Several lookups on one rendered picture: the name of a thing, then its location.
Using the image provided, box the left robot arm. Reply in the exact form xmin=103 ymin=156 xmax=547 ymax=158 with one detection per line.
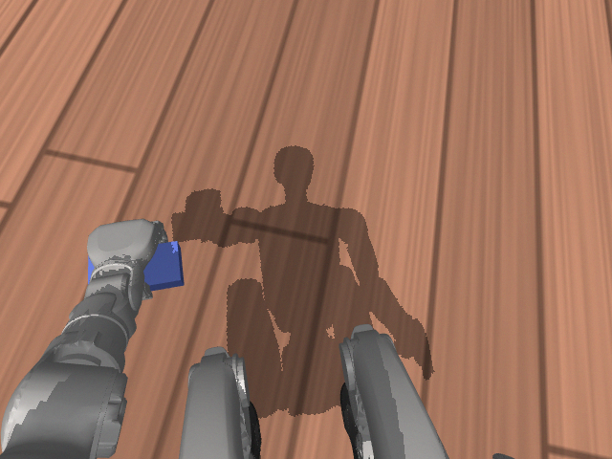
xmin=0 ymin=259 xmax=144 ymax=459

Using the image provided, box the right robot foot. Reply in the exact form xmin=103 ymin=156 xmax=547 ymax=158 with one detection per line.
xmin=340 ymin=383 xmax=362 ymax=459

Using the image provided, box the small box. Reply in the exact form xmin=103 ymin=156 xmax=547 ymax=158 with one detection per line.
xmin=88 ymin=241 xmax=185 ymax=291

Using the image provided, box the left robot hand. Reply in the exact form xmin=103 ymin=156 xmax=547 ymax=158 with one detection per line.
xmin=87 ymin=219 xmax=168 ymax=300

